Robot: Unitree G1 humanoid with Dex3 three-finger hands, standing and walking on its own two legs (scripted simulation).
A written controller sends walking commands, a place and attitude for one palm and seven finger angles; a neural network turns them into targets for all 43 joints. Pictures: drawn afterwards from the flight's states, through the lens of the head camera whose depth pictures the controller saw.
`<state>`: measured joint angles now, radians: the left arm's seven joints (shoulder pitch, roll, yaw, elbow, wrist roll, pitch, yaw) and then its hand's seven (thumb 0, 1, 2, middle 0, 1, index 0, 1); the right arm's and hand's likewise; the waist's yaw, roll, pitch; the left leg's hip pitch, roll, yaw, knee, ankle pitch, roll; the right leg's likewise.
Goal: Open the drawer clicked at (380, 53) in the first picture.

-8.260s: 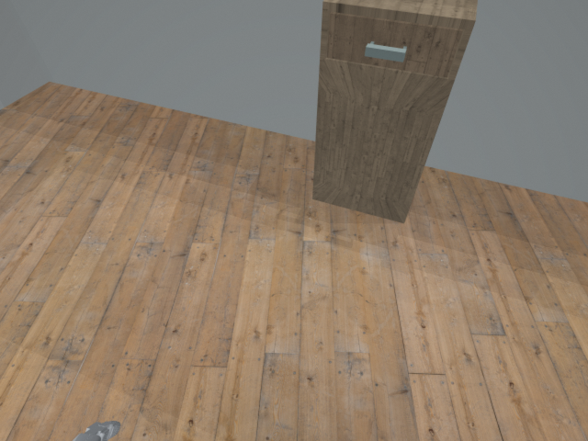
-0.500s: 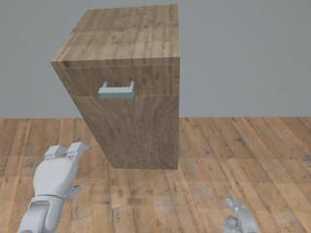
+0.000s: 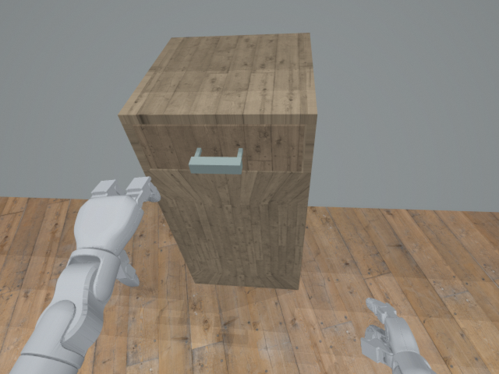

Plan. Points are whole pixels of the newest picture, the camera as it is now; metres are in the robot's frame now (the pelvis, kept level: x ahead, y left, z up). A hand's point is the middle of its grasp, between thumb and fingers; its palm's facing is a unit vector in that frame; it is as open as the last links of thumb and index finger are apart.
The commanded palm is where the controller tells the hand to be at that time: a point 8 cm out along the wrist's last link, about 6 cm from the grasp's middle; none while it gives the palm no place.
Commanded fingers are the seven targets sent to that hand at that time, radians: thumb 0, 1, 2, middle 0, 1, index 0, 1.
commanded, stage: raise the hand with hooked fingers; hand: left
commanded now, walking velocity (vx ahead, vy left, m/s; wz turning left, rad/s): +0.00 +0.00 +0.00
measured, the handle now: (217, 158) +0.57 +0.17 +0.00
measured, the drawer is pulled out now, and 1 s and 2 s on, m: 0.00 0.00 0.00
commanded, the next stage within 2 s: move the hooked fingers above the handle in 0.58 s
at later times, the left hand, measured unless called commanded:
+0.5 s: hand (124, 220) +0.30 +0.24 +0.11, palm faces +0.04 -0.08 -1.00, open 13.8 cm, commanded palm +0.27 +0.25 +0.17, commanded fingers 0.00 -0.50 0.30 -0.30 -1.20 -0.30 -1.20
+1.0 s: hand (150, 207) +0.33 +0.21 +0.10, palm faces +0.03 -0.07 -1.00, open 13.8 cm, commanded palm +0.32 +0.22 +0.16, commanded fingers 0.00 -0.50 0.30 -0.30 -1.20 -0.30 -1.20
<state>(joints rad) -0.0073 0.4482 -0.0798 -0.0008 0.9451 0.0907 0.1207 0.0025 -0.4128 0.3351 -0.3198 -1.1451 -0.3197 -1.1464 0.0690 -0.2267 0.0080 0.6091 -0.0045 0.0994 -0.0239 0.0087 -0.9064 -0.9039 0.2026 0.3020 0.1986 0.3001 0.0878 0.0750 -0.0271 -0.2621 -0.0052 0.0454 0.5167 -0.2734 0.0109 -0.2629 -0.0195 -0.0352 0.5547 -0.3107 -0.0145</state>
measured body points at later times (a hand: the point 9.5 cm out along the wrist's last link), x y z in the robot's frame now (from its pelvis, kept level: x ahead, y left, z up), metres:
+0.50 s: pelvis +0.00 +0.01 +0.01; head +0.02 -0.03 +0.45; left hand +0.29 +0.25 +0.16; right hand +0.17 -0.22 -0.12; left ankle +0.00 +0.11 -0.73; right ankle -0.01 -0.11 -0.73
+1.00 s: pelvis -0.01 -0.01 +0.01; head +0.01 -0.05 +0.45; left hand +0.33 +0.22 +0.16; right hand +0.19 -0.23 -0.11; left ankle +0.00 +0.11 -0.73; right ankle -0.01 -0.11 -0.73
